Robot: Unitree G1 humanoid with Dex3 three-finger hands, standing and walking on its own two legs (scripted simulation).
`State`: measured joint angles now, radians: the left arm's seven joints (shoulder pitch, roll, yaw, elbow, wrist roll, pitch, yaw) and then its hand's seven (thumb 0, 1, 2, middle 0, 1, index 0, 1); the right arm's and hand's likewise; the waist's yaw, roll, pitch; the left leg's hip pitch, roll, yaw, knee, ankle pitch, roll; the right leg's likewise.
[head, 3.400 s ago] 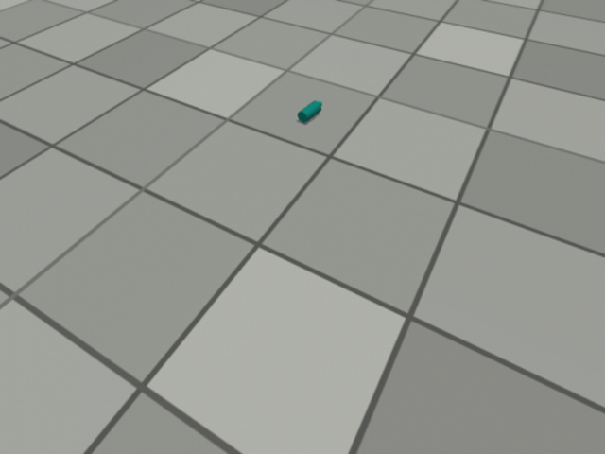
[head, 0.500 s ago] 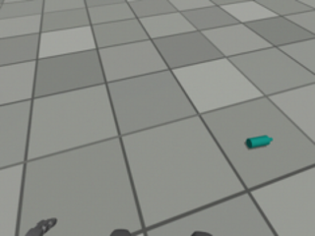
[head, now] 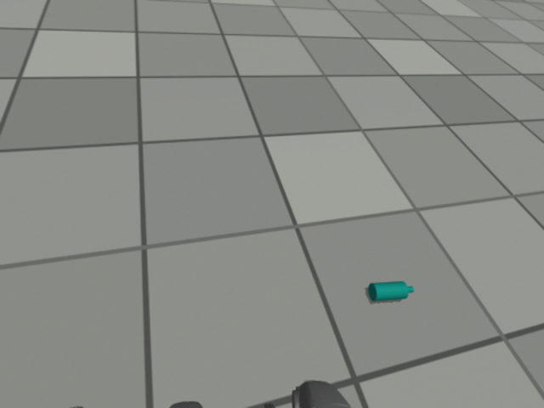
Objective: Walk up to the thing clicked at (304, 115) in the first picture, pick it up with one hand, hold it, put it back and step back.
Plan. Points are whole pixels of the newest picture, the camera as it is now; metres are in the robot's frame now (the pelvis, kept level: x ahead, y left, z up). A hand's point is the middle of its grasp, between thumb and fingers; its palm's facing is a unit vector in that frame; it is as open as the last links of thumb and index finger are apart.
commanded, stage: walk up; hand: left
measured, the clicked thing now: (392, 290) +0.67 -0.60 -0.72
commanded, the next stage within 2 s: none
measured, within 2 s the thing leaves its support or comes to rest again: neither
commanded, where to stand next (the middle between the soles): +0.34 -0.92 m, yaw +7 degrees
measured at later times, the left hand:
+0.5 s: hand out of the picture +0.08 +0.05 -0.13, palm faces +0.08 -0.93 -0.37, open 7.4 cm
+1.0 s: hand (338, 356) +0.24 -0.14 -0.15, palm faces -0.04 -0.92 -0.40, open 7.4 cm
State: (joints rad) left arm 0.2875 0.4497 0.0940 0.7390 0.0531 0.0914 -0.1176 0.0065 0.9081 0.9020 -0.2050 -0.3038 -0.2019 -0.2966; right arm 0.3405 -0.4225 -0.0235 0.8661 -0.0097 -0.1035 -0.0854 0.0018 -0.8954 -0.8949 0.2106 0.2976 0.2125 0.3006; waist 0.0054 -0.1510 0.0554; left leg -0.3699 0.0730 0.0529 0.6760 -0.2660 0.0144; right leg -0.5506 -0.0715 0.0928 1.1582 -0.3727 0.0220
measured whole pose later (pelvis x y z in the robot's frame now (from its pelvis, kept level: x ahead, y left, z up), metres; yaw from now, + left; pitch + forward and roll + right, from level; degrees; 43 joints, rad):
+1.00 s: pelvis +0.14 -0.45 -0.02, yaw +1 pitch -1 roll +1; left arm 0.23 0.54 0.15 0.76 0.05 0.10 -0.12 0.00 0.91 0.90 -0.20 -0.30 -0.20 -0.30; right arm 0.35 -0.54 -0.07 0.92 -0.04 -0.07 -0.08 0.00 -0.89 -0.90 0.21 0.30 0.21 0.30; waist -0.02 -0.09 0.07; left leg -0.41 0.25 -0.01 0.78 -0.36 0.00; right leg -0.45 -0.10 0.06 0.83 -0.37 0.04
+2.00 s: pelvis +0.22 -0.86 +0.00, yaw +3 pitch -1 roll +0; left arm 0.30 0.40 0.08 0.78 0.07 0.09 -0.07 0.00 0.91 0.90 -0.21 -0.30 -0.20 -0.30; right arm 0.29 -0.46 -0.05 0.97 0.00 -0.05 -0.11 0.01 -0.90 -0.90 0.20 0.30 0.21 0.30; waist 0.07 0.00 0.09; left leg -0.58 -0.01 0.03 1.13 -0.49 0.03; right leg -0.37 0.01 -0.04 0.75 -0.37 -0.05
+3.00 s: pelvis +0.24 -0.97 +0.00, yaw +8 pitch -2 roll +0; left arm 0.24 0.43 0.03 0.96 -0.01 -0.04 0.03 0.00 0.91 0.90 -0.20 -0.30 -0.20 -0.30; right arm 0.17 -0.35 -0.03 0.93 -0.01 0.03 0.03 0.00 -0.90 -0.90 0.21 0.30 0.21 0.30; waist 0.01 -0.01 0.11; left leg -0.33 0.03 -0.03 0.76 -0.40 -0.02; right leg -0.37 -0.04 -0.02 0.76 -0.39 -0.01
